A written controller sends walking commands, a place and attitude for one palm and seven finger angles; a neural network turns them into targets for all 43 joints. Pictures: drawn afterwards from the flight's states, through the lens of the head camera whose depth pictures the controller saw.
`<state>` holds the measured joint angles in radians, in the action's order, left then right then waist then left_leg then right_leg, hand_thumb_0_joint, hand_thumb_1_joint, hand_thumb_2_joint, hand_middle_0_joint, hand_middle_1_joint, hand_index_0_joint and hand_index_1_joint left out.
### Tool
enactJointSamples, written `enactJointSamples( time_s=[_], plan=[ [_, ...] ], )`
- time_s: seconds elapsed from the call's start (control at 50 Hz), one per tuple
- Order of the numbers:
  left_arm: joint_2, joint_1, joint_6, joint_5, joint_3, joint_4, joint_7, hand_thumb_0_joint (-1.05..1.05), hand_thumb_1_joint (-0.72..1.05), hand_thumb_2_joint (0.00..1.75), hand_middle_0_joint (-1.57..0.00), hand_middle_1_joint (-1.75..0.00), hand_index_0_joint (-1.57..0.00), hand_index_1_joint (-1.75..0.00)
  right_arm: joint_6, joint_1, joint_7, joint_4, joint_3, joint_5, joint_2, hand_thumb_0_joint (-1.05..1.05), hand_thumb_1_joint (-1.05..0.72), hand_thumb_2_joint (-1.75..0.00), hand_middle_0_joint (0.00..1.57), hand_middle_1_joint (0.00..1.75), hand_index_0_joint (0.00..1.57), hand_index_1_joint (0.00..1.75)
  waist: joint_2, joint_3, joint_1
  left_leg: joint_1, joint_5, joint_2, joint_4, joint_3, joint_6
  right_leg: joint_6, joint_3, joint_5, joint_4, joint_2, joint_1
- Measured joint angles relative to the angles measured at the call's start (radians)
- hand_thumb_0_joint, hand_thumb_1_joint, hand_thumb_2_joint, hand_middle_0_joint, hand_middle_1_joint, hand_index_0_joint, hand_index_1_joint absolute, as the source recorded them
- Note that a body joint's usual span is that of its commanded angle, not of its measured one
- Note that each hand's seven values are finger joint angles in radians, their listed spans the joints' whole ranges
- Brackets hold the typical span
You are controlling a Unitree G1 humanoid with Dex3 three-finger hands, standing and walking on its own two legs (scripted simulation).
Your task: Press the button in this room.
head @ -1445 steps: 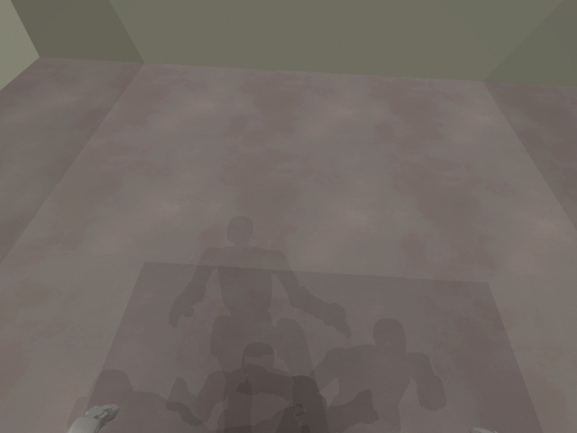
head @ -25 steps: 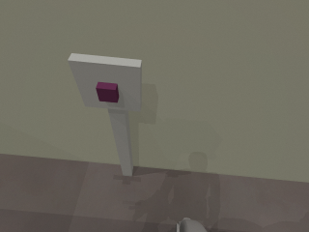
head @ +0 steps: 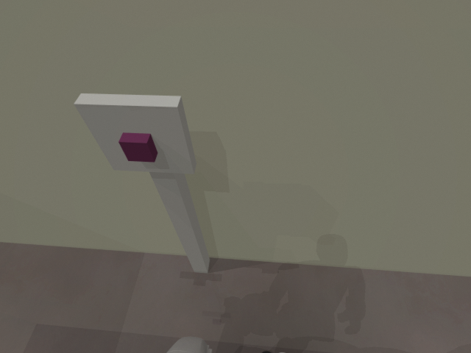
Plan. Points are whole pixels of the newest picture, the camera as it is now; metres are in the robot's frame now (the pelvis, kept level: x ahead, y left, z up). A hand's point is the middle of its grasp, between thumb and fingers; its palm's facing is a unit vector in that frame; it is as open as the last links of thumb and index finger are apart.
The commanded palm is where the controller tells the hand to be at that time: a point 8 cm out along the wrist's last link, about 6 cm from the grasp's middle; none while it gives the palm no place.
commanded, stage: come to a stop and stand still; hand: left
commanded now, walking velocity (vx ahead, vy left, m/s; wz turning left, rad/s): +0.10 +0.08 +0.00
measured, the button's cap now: (139, 146) +0.46 +0.22 +0.07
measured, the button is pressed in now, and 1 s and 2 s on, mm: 0 0 0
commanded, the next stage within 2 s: look again from close up in 0.48 s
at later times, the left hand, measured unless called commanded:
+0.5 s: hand out of the picture -0.05 +0.19 -0.17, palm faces +0.03 -0.99 -0.16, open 7.3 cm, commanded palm none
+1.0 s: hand out of the picture -0.04 +0.16 -0.18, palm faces +0.02 -0.98 -0.19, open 7.3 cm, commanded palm none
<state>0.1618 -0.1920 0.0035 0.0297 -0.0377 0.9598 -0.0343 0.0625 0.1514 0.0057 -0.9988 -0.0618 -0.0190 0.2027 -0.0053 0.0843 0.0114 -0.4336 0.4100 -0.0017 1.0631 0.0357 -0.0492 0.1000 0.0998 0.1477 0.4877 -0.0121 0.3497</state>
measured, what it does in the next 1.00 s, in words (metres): steps on the spot: left foot, then right foot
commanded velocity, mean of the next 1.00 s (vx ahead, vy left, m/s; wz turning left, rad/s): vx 0.05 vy -0.03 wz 0.00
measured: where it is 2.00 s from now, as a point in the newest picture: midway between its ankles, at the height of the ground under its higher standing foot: outside the picture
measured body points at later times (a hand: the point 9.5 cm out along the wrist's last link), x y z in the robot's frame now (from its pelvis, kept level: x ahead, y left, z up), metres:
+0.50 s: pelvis -0.04 +0.03 +0.01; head -0.03 +0.03 +0.46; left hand -0.05 +0.25 -0.16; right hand -0.12 -0.16 -0.15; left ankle -0.07 +0.13 -0.74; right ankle -0.06 -0.09 -0.66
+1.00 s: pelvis -0.05 +0.00 +0.00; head -0.07 -0.01 +0.45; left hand -0.04 +0.21 -0.16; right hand -0.01 -0.24 -0.16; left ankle -0.05 +0.09 -0.74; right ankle -0.05 -0.10 -0.74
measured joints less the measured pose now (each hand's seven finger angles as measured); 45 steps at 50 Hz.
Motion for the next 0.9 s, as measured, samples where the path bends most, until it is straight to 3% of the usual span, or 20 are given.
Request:
enactJointSamples(
  time_s=[0.14, 0.22, 0.28, 0.38, 0.46, 0.52, 0.58, 0.62, 0.64, 0.68, 0.74, 0.8, 0.9],
  plan=[
    [0.026, -0.054, 0.014, 0.011, -0.009, 0.012, 0.011, 0.0, 0.91, 0.9, -0.2, -0.3, -0.21, -0.3, -0.011, 0.039, -0.013, -0.002, 0.017, -0.001, -0.011, 0.0, -0.91, -0.9, 0.2, 0.3, 0.2, 0.3, -0.017, -0.051, 0.031, 0.128, 0.037, 0.005, -0.299, -0.058, 0.026, -0.007, 0.01, -0.056, -0.051, 0.002, 0.008],
    [0.043, -0.09, 0.033, 0.002, -0.017, 0.048, 0.009, 0.0, 0.91, 0.9, -0.2, -0.3, -0.21, -0.3, -0.042, 0.105, -0.009, -0.011, 0.034, -0.001, -0.037, 0.0, -0.91, -0.9, 0.2, 0.3, 0.2, 0.3, -0.017, -0.096, 0.017, 0.27, -0.04, -0.001, -0.574, -0.089, 0.064, -0.031, 0.023, -0.049, -0.055, 0.021, 0.022],
    [0.046, -0.109, 0.051, -0.005, -0.018, 0.079, 0.009, 0.0, 0.91, 0.9, -0.2, -0.3, -0.2, -0.3, -0.043, 0.174, 0.005, -0.029, 0.05, -0.011, -0.068, 0.0, -0.91, -0.9, 0.2, 0.3, 0.2, 0.3, -0.034, -0.11, -0.006, 0.293, -0.117, -0.011, -0.62, -0.09, 0.085, -0.067, -0.027, 0.144, 0.111, 0.027, 0.068],
    [0.017, -0.131, 0.037, 0.004, -0.016, 0.087, 0.032, 0.0, 0.91, 0.9, -0.2, -0.3, -0.2, -0.3, -0.048, 0.271, 0.017, -0.087, 0.074, -0.005, -0.097, 0.0, -0.91, -0.9, 0.2, 0.3, 0.2, 0.3, -0.025, -0.123, -0.007, 0.314, -0.161, -0.02, -0.695, -0.084, 0.094, -0.081, -0.101, 0.132, 0.482, 0.029, 0.148],
    [-0.009, -0.143, 0.03, 0.007, -0.011, 0.105, 0.034, 0.0, 0.91, 0.9, -0.2, -0.3, -0.2, -0.3, -0.073, 0.307, 0.026, -0.108, 0.079, -0.004, -0.118, 0.0, -0.9, -0.9, 0.2, 0.3, 0.2, 0.3, -0.03, -0.113, -0.018, 0.308, -0.175, -0.031, -0.718, -0.098, 0.094, -0.091, -0.105, 0.134, 0.603, 0.002, 0.154],
    [-0.021, -0.133, 0.034, 0.007, -0.002, 0.122, 0.027, 0.01, 0.92, 0.9, -0.2, -0.3, -0.2, -0.3, -0.09, 0.315, 0.031, -0.115, 0.079, -0.01, -0.129, 0.0, -0.9, -0.9, 0.21, 0.3, 0.2, 0.3, -0.025, -0.096, -0.038, 0.302, -0.176, -0.024, -0.72, -0.104, 0.087, -0.097, -0.083, 0.187, 0.526, -0.015, 0.117],
    [-0.02, -0.113, 0.034, 0.0, 0.003, 0.135, 0.018, 0.02, 0.94, 0.9, -0.2, -0.3, -0.2, -0.3, -0.094, 0.312, 0.033, -0.121, 0.079, -0.015, -0.134, 0.0, -0.9, -0.9, 0.21, 0.3, 0.2, 0.3, -0.014, -0.073, -0.057, 0.29, -0.165, -0.007, -0.698, -0.108, 0.071, -0.095, -0.058, 0.254, 0.342, -0.017, 0.046],
    [-0.015, -0.096, 0.002, -0.002, 0.018, 0.139, 0.009, 0.02, 0.94, 0.9, -0.2, -0.3, -0.2, -0.3, -0.089, 0.301, 0.018, -0.125, 0.078, -0.006, -0.125, 0.0, -0.9, -0.9, 0.21, 0.3, 0.2, 0.3, -0.003, -0.058, -0.05, 0.234, -0.119, 0.008, -0.597, -0.113, 0.054, -0.083, -0.055, 0.114, 0.18, -0.022, -0.008],
    [-0.006, -0.098, -0.018, -0.001, 0.021, 0.128, 0.005, 0.02, 0.94, 0.9, -0.2, -0.3, -0.2, -0.3, -0.081, 0.291, 0.012, -0.12, 0.078, -0.002, -0.123, 0.0, -0.9, -0.9, 0.21, 0.3, 0.2, 0.3, -0.013, -0.05, -0.042, 0.191, -0.077, 0.007, -0.516, -0.117, 0.051, -0.083, -0.068, 0.134, 0.121, -0.023, -0.033],
    [-0.022, -0.079, -0.037, -0.003, 0.031, 0.133, -0.005, 0.02, 0.94, 0.9, -0.2, -0.3, -0.2, -0.3, -0.066, 0.24, 0.01, -0.111, 0.07, 0.0, -0.096, 0.0, -0.9, -0.9, 0.21, 0.3, 0.2, 0.3, 0.037, -0.014, -0.046, 0.123, 0.001, 0.04, -0.379, -0.074, 0.05, -0.071, -0.051, 0.196, 0.13, 0.022, -0.031],
    [-0.046, -0.064, -0.047, -0.002, 0.043, 0.139, -0.014, 0.01, 0.94, 0.9, -0.2, -0.3, -0.2, -0.3, -0.06, 0.178, 0.01, -0.097, 0.057, 0.005, -0.065, 0.0, -0.9, -0.9, 0.2, 0.3, 0.2, 0.3, 0.083, 0.011, -0.056, 0.099, 0.034, 0.042, -0.338, -0.06, 0.048, -0.061, -0.019, 0.168, 0.118, 0.054, -0.06],
    [-0.036, -0.073, -0.034, -0.012, 0.04, 0.15, -0.023, 0.01, 0.93, 0.9, -0.2, -0.3, -0.2, -0.3, -0.062, 0.133, 0.015, -0.093, 0.058, 0.01, -0.069, 0.0, -0.91, -0.9, 0.2, 0.3, 0.2, 0.3, 0.04, -0.013, -0.043, 0.153, -0.067, 0.017, -0.396, -0.066, 0.069, -0.058, -0.031, 0.179, 0.119, 0.051, -0.097],
    [-0.029, -0.096, -0.002, -0.008, 0.043, 0.157, -0.019, 0.02, 0.95, 0.9, -0.2, -0.3, -0.21, -0.3, -0.065, 0.12, 0.025, -0.083, 0.058, 0.003, -0.041, 0.02, -0.94, -0.9, 0.2, 0.3, 0.2, 0.3, 0.014, -0.093, -0.017, 0.218, -0.08, -0.001, -0.476, -0.071, 0.079, -0.067, -0.038, 0.165, 0.068, 0.036, -0.148]
  ],
)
